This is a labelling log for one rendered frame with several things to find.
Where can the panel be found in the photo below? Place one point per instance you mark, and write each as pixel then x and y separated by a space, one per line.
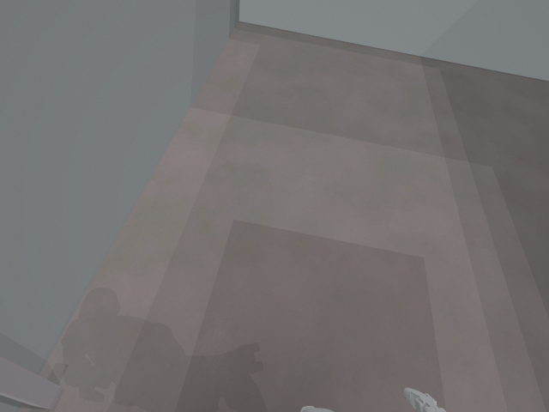
pixel 24 386

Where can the robot right hand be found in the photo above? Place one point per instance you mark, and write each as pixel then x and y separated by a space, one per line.
pixel 420 401

